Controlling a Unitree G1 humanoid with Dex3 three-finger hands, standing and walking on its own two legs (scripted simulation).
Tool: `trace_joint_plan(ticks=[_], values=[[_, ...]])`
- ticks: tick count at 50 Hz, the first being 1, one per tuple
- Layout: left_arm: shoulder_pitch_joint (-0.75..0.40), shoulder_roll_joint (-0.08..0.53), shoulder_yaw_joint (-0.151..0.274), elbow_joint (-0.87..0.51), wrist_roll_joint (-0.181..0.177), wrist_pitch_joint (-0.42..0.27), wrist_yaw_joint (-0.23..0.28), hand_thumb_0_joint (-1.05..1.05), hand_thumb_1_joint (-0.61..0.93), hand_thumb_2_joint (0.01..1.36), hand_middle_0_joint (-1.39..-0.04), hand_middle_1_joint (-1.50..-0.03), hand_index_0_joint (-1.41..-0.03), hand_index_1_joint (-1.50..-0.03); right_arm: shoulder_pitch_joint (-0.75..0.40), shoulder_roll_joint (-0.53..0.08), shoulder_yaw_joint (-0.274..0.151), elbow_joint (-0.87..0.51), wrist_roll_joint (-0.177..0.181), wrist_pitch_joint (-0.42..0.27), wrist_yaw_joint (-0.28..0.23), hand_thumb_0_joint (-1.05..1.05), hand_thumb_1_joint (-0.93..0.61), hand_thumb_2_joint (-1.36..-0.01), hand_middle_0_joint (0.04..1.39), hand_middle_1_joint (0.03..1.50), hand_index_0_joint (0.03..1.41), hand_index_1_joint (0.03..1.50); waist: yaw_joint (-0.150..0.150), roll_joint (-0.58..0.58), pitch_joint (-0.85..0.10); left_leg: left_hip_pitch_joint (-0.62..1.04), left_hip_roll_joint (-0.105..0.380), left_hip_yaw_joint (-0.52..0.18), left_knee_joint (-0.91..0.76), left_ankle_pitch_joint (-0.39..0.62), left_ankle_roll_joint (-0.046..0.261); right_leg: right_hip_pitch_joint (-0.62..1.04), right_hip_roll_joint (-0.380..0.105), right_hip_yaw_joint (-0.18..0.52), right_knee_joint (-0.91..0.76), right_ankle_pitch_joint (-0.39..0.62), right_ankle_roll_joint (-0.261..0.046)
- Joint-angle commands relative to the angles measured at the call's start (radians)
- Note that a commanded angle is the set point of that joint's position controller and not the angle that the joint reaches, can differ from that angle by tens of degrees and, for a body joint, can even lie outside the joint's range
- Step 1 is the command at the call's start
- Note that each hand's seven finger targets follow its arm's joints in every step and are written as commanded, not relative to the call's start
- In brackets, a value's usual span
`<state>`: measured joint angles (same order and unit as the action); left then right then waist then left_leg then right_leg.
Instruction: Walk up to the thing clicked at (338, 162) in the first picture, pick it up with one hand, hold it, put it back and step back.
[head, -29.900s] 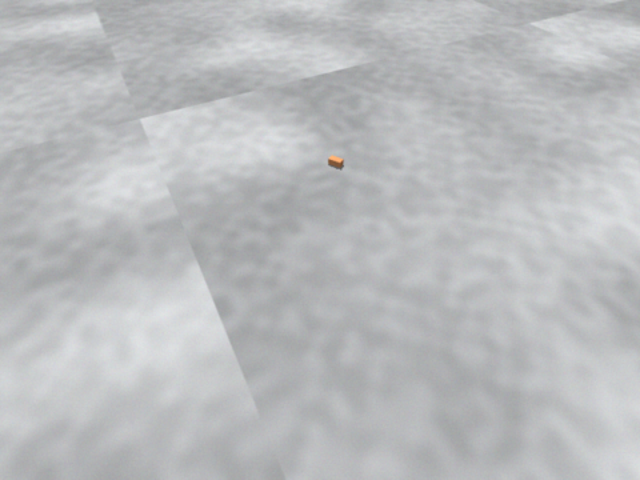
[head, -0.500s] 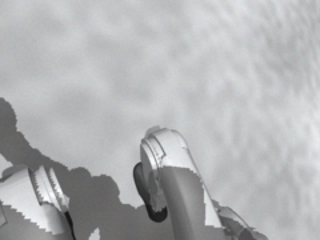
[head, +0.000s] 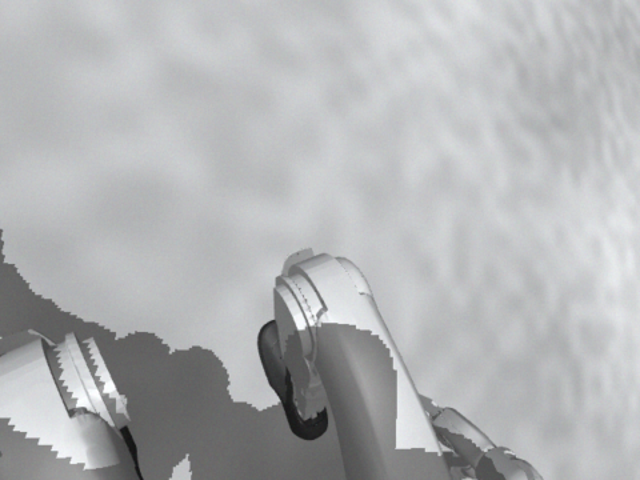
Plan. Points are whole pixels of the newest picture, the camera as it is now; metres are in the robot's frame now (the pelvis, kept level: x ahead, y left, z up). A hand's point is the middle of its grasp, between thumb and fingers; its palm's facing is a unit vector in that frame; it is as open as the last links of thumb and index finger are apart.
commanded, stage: open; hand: left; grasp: from above
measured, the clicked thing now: out of the picture +0.45 +0.35 -0.28
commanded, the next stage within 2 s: withdraw in 0.80 s
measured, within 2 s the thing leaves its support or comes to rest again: neither
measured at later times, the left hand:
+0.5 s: hand out of the picture +0.43 +0.35 -0.25, palm faces -0.43 -0.18 -0.88, open 10.1 cm
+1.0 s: hand out of the picture +0.44 +0.35 -0.25, palm faces -0.42 -0.17 -0.89, open 12.3 cm
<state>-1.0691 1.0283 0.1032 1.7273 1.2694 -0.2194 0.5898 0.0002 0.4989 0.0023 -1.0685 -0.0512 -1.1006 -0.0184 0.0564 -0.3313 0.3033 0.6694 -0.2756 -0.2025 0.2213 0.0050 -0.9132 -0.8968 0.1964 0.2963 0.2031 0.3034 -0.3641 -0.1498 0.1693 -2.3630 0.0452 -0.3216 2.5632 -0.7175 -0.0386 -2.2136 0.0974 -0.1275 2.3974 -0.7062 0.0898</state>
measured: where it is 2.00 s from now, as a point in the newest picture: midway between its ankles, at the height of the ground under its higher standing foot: (219, 441)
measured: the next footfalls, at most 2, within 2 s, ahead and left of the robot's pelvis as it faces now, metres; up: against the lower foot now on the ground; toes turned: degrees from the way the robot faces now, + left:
none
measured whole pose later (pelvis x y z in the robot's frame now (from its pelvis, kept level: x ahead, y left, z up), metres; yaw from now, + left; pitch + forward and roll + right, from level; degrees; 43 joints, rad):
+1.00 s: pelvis +0.00 +0.00 +0.00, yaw -1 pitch +27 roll -15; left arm -1.06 1.04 0.10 1.70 1.27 -0.21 0.59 0.00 -0.18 0.71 -0.34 -0.74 -0.35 -0.72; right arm 0.07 -0.34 0.32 0.65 -0.28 -0.21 0.22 0.00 -0.90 -0.89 0.20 0.30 0.20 0.30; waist -0.37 -0.16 0.17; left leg -2.36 0.05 -0.33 2.56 -0.71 -0.03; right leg -2.21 0.10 -0.14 2.38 -0.69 0.08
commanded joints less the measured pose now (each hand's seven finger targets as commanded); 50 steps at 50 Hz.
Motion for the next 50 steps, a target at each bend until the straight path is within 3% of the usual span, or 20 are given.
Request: trace_joint_plan(ticks=[1,2,3,4,8,12,13,14,15,21,28,30,33,38,39,40,43,48,49,50], values=[[-0.255,0.206,-0.006,-0.124,-0.012,-0.005,0.048,0.000,0.631,0.111,-0.974,-0.171,-0.988,-0.138,0.175,-0.320,-0.089,0.006,0.000,0.001,-0.007,0.000,-0.895,-0.897,0.201,0.300,0.200,0.300,-0.040,0.545,-0.649,0.516,0.034,0.152,-0.245,0.244,0.037,0.321,0.026,-0.162,-0.198,0.314,-0.096],[-0.261,0.200,-0.014,-0.113,-0.010,-0.005,0.045,0.000,0.551,0.131,-0.894,-0.217,-0.929,-0.180,0.180,-0.322,-0.088,0.006,-0.001,-0.001,-0.005,0.000,-0.894,-0.897,0.200,0.300,0.200,0.300,-0.056,0.547,-0.640,0.518,0.033,0.152,-0.241,0.241,0.039,0.321,0.024,-0.165,-0.198,0.315,-0.095],[-0.223,0.234,0.020,-0.082,-0.011,0.002,0.053,0.000,0.471,0.179,-0.850,-0.257,-0.883,-0.223,0.182,-0.333,-0.091,0.013,-0.003,0.002,-0.009,0.000,-0.893,-0.897,0.201,0.300,0.201,0.300,-0.046,0.537,-0.655,0.520,0.036,0.150,-0.246,0.242,0.039,0.338,0.026,-0.165,-0.204,0.318,-0.094],[-0.234,0.213,-0.002,-0.090,-0.005,0.004,0.047,0.000,0.391,0.215,-0.819,-0.273,-0.848,-0.243,0.179,-0.328,-0.091,0.005,0.000,-0.002,-0.006,0.000,-0.894,-0.897,0.200,0.300,0.200,0.300,-0.053,0.537,-0.632,0.509,0.033,0.153,-0.235,0.240,0.039,0.319,0.023,-0.162,-0.196,0.316,-0.093],[-0.245,0.233,0.007,-0.102,-0.006,0.006,0.055,0.000,0.258,0.324,-0.727,-0.360,-0.747,-0.340,0.170,-0.328,-0.088,0.005,0.000,-0.003,-0.008,0.000,-0.896,-0.899,0.201,0.301,0.201,0.301,-0.042,0.557,-0.641,0.513,0.035,0.151,-0.251,0.222,0.036,0.327,0.025,-0.159,-0.202,0.295,-0.099],[-0.261,0.215,-0.008,-0.114,-0.006,0.009,0.048,0.000,0.186,0.386,-0.673,-0.409,-0.689,-0.393,0.177,-0.331,-0.089,-0.004,0.002,-0.007,-0.004,0.000,-0.897,-0.899,0.200,0.301,0.200,0.301,-0.057,0.537,-0.628,0.500,0.033,0.151,-0.242,0.223,0.040,0.316,0.024,-0.163,-0.202,0.302,-0.093],[-0.240,0.245,0.022,-0.095,-0.010,0.012,0.055,0.000,0.167,0.405,-0.657,-0.424,-0.672,-0.409,0.178,-0.335,-0.091,0.006,0.002,-0.003,-0.008,0.000,-0.895,-0.899,0.201,0.301,0.201,0.301,-0.047,0.538,-0.649,0.514,0.035,0.146,-0.254,0.227,0.036,0.328,0.024,-0.165,-0.204,0.301,-0.096],[-0.261,0.193,-0.020,-0.108,-0.010,0.012,0.043,0.000,0.140,0.422,-0.639,-0.438,-0.652,-0.425,0.179,-0.325,-0.090,0.001,0.005,-0.010,-0.003,0.000,-0.898,-0.900,0.201,0.301,0.201,0.301,-0.056,0.560,-0.614,0.509,0.033,0.149,-0.249,0.234,0.033,0.302,0.021,-0.163,-0.189,0.306,-0.098],[-0.232,0.223,0.012,-0.078,-0.015,0.014,0.044,0.000,0.123,0.437,-0.621,-0.453,-0.634,-0.439,0.188,-0.332,-0.091,0.012,-0.001,-0.009,0.000,0.000,-0.896,-0.899,0.200,0.301,0.201,0.301,-0.056,0.547,-0.627,0.525,0.036,0.141,-0.253,0.236,0.033,0.311,0.021,-0.170,-0.191,0.304,-0.097],[-0.230,0.238,0.015,-0.107,-0.023,0.018,0.028,0.000,0.004,0.532,-0.516,-0.562,-0.528,-0.549,0.183,-0.329,-0.081,0.000,0.001,-0.007,0.001,0.000,-0.897,-0.900,0.200,0.301,0.201,0.301,-0.047,0.558,-0.638,0.524,0.036,0.142,-0.255,0.249,0.033,0.331,0.023,-0.166,-0.199,0.316,-0.096],[-0.219,0.231,0.009,-0.106,-0.016,0.004,0.019,0.000,-0.080,0.608,-0.438,-0.632,-0.449,-0.620,0.193,-0.324,-0.073,0.000,-0.004,0.000,0.003,0.000,-0.892,-0.898,0.201,0.301,0.201,0.301,-0.062,0.546,-0.624,0.507,0.034,0.149,-0.239,0.257,0.038,0.346,0.025,-0.160,-0.200,0.332,-0.091],[-0.246,0.251,0.020,-0.145,-0.025,-0.004,0.024,0.000,-0.100,0.623,-0.422,-0.643,-0.431,-0.632,0.182,-0.335,-0.081,-0.001,0.001,0.001,-0.002,0.000,-0.892,-0.898,0.201,0.301,0.201,0.301,-0.045,0.583,-0.658,0.537,0.036,0.140,-0.257,0.264,0.030,0.330,0.021,-0.168,-0.194,0.325,-0.098],[-0.199,0.221,-0.002,-0.074,-0.010,-0.002,0.023,0.000,-0.128,0.645,-0.385,-0.689,-0.399,-0.674,0.184,-0.328,-0.071,-0.004,-0.005,0.005,-0.002,0.000,-0.891,-0.898,0.201,0.301,0.201,0.301,-0.063,0.540,-0.596,0.496,0.035,0.142,-0.250,0.224,0.035,0.315,0.025,-0.169,-0.199,0.297,-0.096],[-0.242,0.257,0.022,-0.139,-0.019,-0.007,0.034,0.000,-0.180,0.691,-0.345,-0.727,-0.355,-0.715,0.186,-0.336,-0.075,-0.007,-0.003,0.004,-0.009,0.000,-0.891,-0.898,0.201,0.301,0.201,0.301,-0.045,0.559,-0.646,0.525,0.035,0.139,-0.257,0.236,0.034,0.325,0.022,-0.170,-0.200,0.304,-0.096],[-0.225,0.230,-0.005,-0.099,-0.013,-0.003,0.031,0.000,-0.185,0.697,-0.340,-0.732,-0.350,-0.720,0.176,-0.335,-0.074,-0.014,-0.003,0.000,-0.007,0.000,-0.891,-0.898,0.201,0.301,0.201,0.301,-0.057,0.549,-0.612,0.519,0.037,0.141,-0.255,0.223,0.034,0.311,0.024,-0.168,-0.196,0.293,-0.098],[-0.239,0.257,0.023,-0.125,-0.020,-0.010,0.039,0.000,-0.173,0.688,-0.343,-0.735,-0.356,-0.720,0.184,-0.339,-0.073,-0.006,-0.006,0.002,-0.009,0.000,-0.890,-0.897,0.201,0.300,0.201,0.300,-0.056,0.562,-0.632,0.520,0.038,0.135,-0.262,0.222,0.032,0.321,0.024,-0.176,-0.198,0.291,-0.097],[-0.243,0.221,-0.015,-0.110,-0.012,-0.007,0.037,0.000,-0.220,0.729,-0.307,-0.763,-0.316,-0.752,0.170,-0.336,-0.075,-0.011,-0.004,0.001,-0.012,0.000,-0.890,-0.897,0.201,0.301,0.201,0.300,-0.063,0.542,-0.602,0.500,0.037,0.142,-0.251,0.206,0.035,0.313,0.026,-0.164,-0.204,0.287,-0.095],[-0.234,0.253,0.016,-0.141,-0.012,0.002,0.044,0.000,-0.239,0.756,-0.306,-0.747,-0.314,-0.737,0.188,-0.334,-0.078,-0.007,-0.004,-0.003,-0.010,0.000,-0.898,-0.898,0.201,0.300,0.200,0.300,-0.045,0.577,-0.643,0.535,0.038,0.144,-0.258,0.246,0.029,0.333,0.023,-0.165,-0.197,0.314,-0.097],[-0.294,0.256,0.011,-0.252,-0.011,-0.008,0.043,0.000,-0.243,0.757,-0.308,-0.743,-0.313,-0.736,0.178,-0.330,-0.083,-0.009,0.000,-0.006,-0.009,0.000,-0.899,-0.898,0.200,0.300,0.200,0.300,-0.033,0.620,-0.700,0.575,0.039,0.142,-0.258,0.276,0.024,0.334,0.022,-0.167,-0.187,0.336,-0.100],[-0.230,0.268,0.028,-0.199,-0.003,0.007,0.043,0.000,-0.250,0.762,-0.305,-0.749,-0.310,-0.742,0.176,-0.330,-0.087,-0.009,0.003,-0.006,-0.007,0.000,-0.902,-0.899,0.200,0.300,0.200,0.300,-0.032,0.633,-0.692,0.581,0.038,0.144,-0.262,0.269,0.023,0.337,0.020,-0.164,-0.184,0.329,-0.104]])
